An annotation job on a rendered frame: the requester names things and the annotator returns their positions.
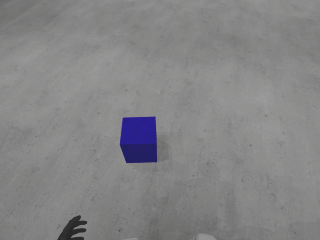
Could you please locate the robot left hand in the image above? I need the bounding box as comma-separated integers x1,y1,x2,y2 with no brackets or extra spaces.
57,215,87,240

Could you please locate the carton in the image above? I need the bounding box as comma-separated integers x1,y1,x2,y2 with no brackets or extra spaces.
120,116,157,163

